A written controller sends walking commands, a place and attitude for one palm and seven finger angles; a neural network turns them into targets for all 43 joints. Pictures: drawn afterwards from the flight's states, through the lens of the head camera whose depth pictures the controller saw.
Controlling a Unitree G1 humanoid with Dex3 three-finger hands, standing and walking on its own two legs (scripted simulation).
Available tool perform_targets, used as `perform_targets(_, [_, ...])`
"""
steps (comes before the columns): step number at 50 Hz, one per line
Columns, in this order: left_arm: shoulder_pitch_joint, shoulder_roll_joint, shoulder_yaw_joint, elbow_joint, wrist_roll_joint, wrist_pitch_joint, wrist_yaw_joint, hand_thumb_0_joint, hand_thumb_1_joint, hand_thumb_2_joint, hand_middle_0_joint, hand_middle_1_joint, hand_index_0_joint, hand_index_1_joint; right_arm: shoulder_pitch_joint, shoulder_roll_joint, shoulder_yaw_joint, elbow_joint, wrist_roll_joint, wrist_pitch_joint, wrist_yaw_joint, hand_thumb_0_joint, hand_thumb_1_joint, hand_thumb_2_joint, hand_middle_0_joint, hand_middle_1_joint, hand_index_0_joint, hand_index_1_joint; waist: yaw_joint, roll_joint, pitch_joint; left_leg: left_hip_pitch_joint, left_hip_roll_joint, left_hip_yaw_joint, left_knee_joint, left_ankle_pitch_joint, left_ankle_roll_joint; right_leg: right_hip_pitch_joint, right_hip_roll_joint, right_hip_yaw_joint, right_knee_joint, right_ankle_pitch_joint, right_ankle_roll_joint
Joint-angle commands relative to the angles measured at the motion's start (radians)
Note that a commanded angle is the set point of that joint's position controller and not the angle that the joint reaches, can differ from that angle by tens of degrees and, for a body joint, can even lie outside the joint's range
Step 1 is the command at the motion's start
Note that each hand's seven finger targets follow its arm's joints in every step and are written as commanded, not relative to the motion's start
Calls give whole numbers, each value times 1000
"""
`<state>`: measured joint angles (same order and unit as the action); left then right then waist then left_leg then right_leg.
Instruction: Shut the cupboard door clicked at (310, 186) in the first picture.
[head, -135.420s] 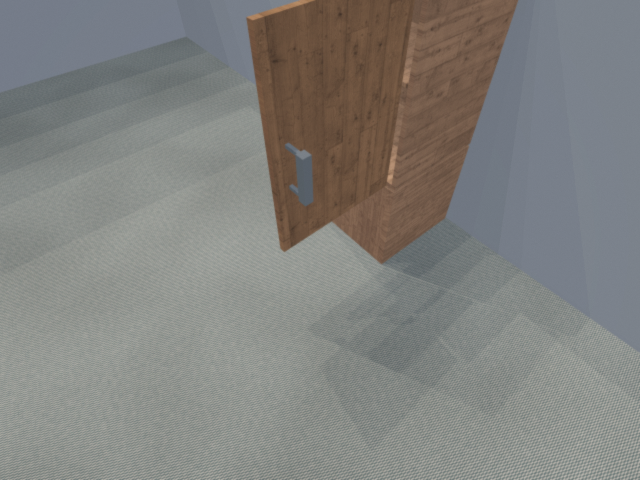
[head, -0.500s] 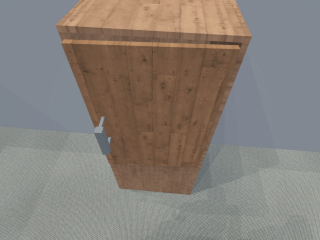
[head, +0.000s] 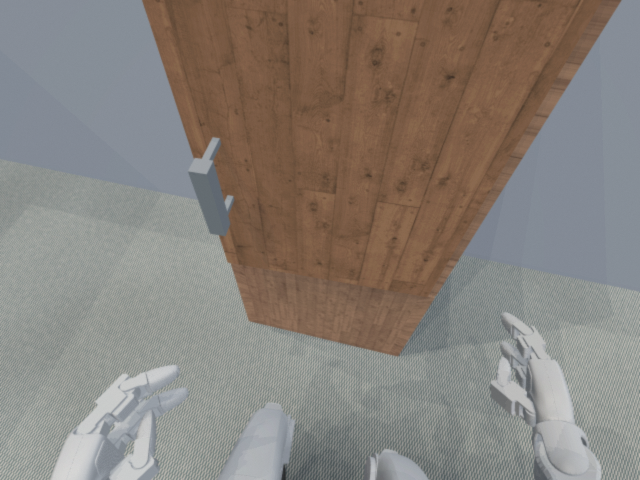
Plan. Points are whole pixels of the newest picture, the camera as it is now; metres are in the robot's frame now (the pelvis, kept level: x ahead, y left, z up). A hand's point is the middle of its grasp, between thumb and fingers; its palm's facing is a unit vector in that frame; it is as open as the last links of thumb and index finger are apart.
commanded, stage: raise the hand and make a fist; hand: left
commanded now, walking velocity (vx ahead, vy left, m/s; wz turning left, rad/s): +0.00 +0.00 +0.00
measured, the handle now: (216, 188) +0.47 +0.22 +0.05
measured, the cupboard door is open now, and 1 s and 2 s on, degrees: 3 3 3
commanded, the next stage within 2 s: bring the fist close to the handle in 1.44 s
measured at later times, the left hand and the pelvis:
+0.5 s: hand (150, 408) +0.17 +0.20 +0.05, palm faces -0.02 -1.00 -0.05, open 3.6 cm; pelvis -0.03 +0.03 -0.01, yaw -2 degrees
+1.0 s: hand (141, 385) +0.20 +0.22 +0.04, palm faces -0.06 -1.00 -0.02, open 3.1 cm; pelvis -0.02 +0.05 +0.00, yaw -2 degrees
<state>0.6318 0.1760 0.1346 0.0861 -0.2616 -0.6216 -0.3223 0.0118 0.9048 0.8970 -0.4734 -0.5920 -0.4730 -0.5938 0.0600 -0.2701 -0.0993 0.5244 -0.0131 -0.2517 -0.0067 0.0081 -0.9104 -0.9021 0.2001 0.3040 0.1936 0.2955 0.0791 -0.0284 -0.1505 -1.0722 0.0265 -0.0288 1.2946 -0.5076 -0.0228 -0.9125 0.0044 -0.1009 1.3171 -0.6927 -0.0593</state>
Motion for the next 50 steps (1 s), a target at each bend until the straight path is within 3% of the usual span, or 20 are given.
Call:
perform_targets(1, [-306, 93, -34, -529, -54, -178, -42, 0, 900, 900, -640, -780, -640, -780, 79, -77, 1, -81, 8, -59, -39, 0, -900, -900, 200, 300, 200, 300, -139, 106, -288, 244, -6, -17, 10, 269, 66, -79, 18, 175, -201, 423, 41])
perform_targets(2, [-312, 94, -46, -500, -57, -156, -63, 0, 900, 900, -658, -800, -658, -800, 87, -85, 3, -80, 13, -60, -48, 0, -900, -900, 200, 300, 200, 300, -156, 72, -266, 209, -2, -20, 23, 242, 70, -94, 21, 174, -209, 403, 47])
perform_targets(4, [-269, 107, -30, -377, -64, -53, -101, 0, 900, 900, -695, -840, -695, -840, 88, -87, 8, -88, 28, -46, -67, 0, -900, -900, 200, 300, 200, 300, -149, 9, -227, 138, -4, -15, 26, 201, 72, -70, 21, 191, -246, 347, 60])
perform_targets(5, [-215, 116, -6, -306, -68, 21, -117, 0, 900, 900, -713, -860, -713, -860, 89, -88, 7, -97, 41, -32, -71, 0, -900, -900, 200, 300, 200, 300, -133, -33, -229, 112, -4, -14, 11, 184, 65, -38, 12, 198, -269, 329, 69])
perform_targets(7, [-84, 139, 45, -242, -75, 193, -131, 0, 900, 900, -750, -900, -750, -900, 70, -82, 4, -142, 63, 3, -74, 0, -900, -900, 200, 300, 200, 300, -70, -78, -275, 103, -14, -5, -38, 187, 61, 68, -8, 215, -318, 313, 83])
perform_targets(9, [-8, 189, 126, -223, -71, 342, -95, 0, 900, 900, -787, -940, -787, -940, 35, -67, 5, -179, 73, 42, -75, 0, -900, -900, 200, 300, 200, 300, -4, -73, -322, 116, -25, -1, -81, 213, 59, 175, -21, 225, -331, 333, 94])
perform_targets(11, [-37, 198, 174, -325, -75, 384, -22, 0, 900, 900, -823, -980, -823, -980, 30, -42, 12, -200, 68, 62, -71, 0, -900, -900, 200, 300, 200, 300, 8, -74, -333, 140, -20, -2, -108, 225, 50, 209, -41, 225, -323, 398, 111])
perform_targets(14, [-106, 189, 209, -382, -63, 283, 108, 0, 900, 900, -878, -1040, -878, -1040, 39, -18, 19, -170, 51, 59, -74, 0, -900, -900, 200, 300, 200, 300, 1, -66, -279, 148, -4, -12, -129, 236, 44, 158, -13, 164, -276, 437, 87])
perform_targets(16, [-137, 148, 145, -398, -43, 165, 141, 0, 900, 900, -915, -1080, -915, -1080, 68, -19, 23, -150, 40, 42, -66, 0, -900, -900, 200, 300, 200, 300, -28, -17, -223, 159, -1, -17, -143, 203, 38, 55, 3, 126, -256, 358, 65])
perform_targets(19, [-231, 93, 4, -386, -15, 19, 124, 0, 900, 900, -970, -1140, -970, -1140, 84, -48, 32, -125, 28, 11, -60, 0, -900, -900, 200, 300, 200, 300, -93, 43, -139, 146, 1, -32, -130, 94, 46, -106, 21, 101, -244, 146, 41])
perform_targets(21, [-207, 76, -41, -311, -15, -20, 94, 0, 900, 900, -1007, -1180, -1007, -1180, 96, -69, 31, -123, 31, -5, -64, 0, -900, -900, 200, 300, 200, 300, -109, 30, -116, 118, -6, -38, -141, -26, 45, -155, 18, 111, -265, 0, 35])
perform_targets(25, [-171, 141, -15, -279, -15, 39, 57, 0, 900, 900, -1080, -1260, -1080, -1260, 106, -95, 29, -149, 47, -15, -72, 0, -900, -900, 200, 300, 200, 300, -82, 58, -173, 125, -10, -53, -200, -138, 48, -131, 11, 116, -279, -60, 31])
perform_targets(29, [-170, 241, 113, -416, -17, 102, 122, 0, 900, 900, -1153, -1340, -1153, -1340, 98, -91, 26, -175, 48, 7, -76, 0, -900, -900, 200, 300, 200, 300, -25, 142, -282, 235, -3, -75, -276, -108, 43, -60, 29, 63, -241, 53, 22])
perform_targets(34, [-166, 141, 56, -441, -9, 106, 197, 0, 900, 900, -1245, -1440, -1245, -1440, 104, -79, 36, -166, 32, 30, -58, 0, -900, -900, 200, 300, 200, 300, -59, 162, -251, 317, 11, -112, -289, -16, 32, -87, 42, 10, -207, 174, 22])
perform_targets(37, [-180, 85, -32, -312, 21, 131, 166, 0, 900, 900, -1300, -1500, -1300, -1500, 111, -89, 43, -160, 30, 40, -50, 0, -900, -900, 200, 300, 200, 300, -111, 90, -140, 248, 11, -111, -272, -67, 35, -129, 40, 6, -230, 147, 31])
perform_targets(39, [-208, 87, -57, -243, 36, 157, 126, 0, 900, 900, -1300, -1500, -1300, -1500, 124, -100, 48, -162, 34, 43, -52, 0, -900, -900, 200, 300, 200, 300, -124, 60, -97, 209, 8, -114, -271, -104, 40, -135, 41, 12, -243, 125, 30])
perform_targets(42, [-274, 153, -8, -263, 24, 165, 80, 0, 900, 900, -1300, -1500, -1300, -1500, 129, -111, 51, -177, 36, 37, -58, 0, -900, -900, 200, 300, 200, 300, -108, 55, -155, 215, 2, -104, -255, -76, 40, -110, 38, 24, -244, 129, 27])
perform_targets(44, [-308, 216, 61, -351, 9, 143, 78, 0, 900, 900, -1300, -1500, -1300, -1500, 128, -108, 51, -180, 31, 30, -60, 0, -900, -900, 200, 300, 200, 300, -77, 138, -235, 268, 1, -102, -245, -14, 36, -96, 42, 28, -219, 169, 19])
perform_targets(47, [-298, 217, 104, -442, -28, 99, 95, 0, 900, 900, -1300, -1500, -1300, -1500, 118, -92, 54, -183, 23, 26, -52, 0, -900, -900, 200, 300, 200, 300, -51, 192, -318, 362, 4, -108, -242, 92, 24, -89, 43, 20, -200, 229, 14])
perform_targets(50, [-242, 183, 93, -417, -29, 93, 117, 0, 900, 900, -1300, -1500, -1300, -1500, 119, -86, 51, -168, 19, 30, -42, 0, -900, -900, 200, 300, 200, 300, -52, 208, -310, 373, 10, -112, -238, 144, 18, -95, 46, 12, -190, 255, 14])
